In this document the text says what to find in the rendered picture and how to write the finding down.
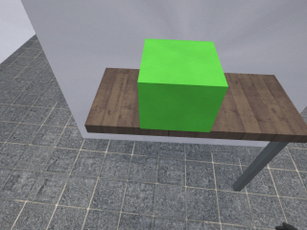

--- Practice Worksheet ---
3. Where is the carton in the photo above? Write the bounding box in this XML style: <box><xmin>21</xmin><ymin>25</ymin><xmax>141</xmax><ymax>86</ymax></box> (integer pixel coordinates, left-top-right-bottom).
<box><xmin>137</xmin><ymin>38</ymin><xmax>228</xmax><ymax>132</ymax></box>

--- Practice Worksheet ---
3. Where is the table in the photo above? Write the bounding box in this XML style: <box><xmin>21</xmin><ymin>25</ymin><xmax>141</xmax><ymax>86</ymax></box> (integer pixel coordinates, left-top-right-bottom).
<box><xmin>84</xmin><ymin>68</ymin><xmax>307</xmax><ymax>192</ymax></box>

